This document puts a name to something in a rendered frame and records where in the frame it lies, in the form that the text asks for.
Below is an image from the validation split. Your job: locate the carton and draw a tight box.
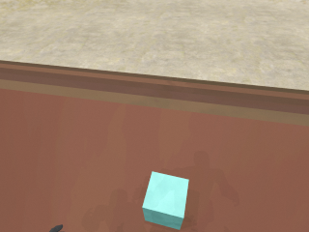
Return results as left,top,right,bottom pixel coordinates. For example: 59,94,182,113
142,172,189,230

